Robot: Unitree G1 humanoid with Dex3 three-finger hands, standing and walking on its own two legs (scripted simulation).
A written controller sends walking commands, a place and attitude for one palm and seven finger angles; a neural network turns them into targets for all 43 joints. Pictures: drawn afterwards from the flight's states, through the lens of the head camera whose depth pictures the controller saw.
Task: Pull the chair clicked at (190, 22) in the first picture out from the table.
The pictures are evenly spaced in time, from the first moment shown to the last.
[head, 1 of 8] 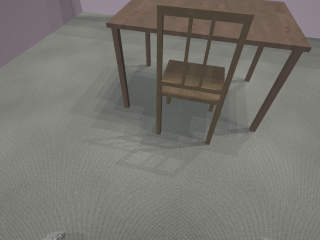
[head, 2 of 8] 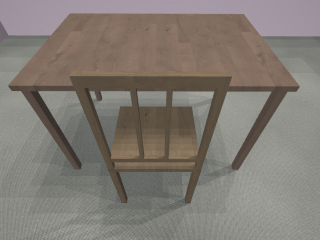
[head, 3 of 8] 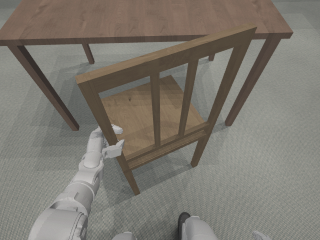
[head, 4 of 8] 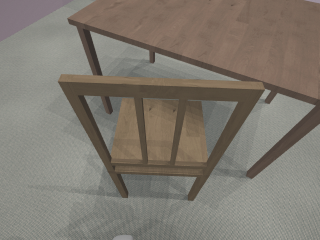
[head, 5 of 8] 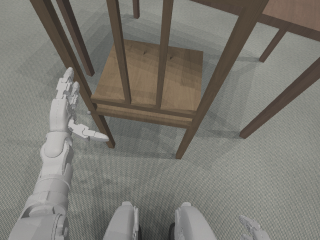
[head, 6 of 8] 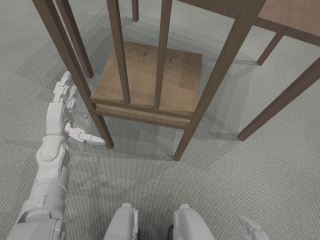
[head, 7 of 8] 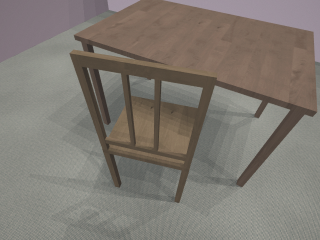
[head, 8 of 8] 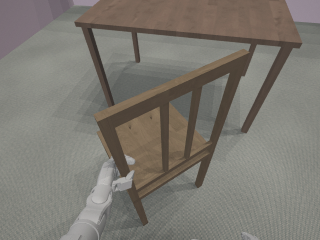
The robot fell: no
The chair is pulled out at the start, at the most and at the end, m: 0.00 0.48 0.48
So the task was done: yes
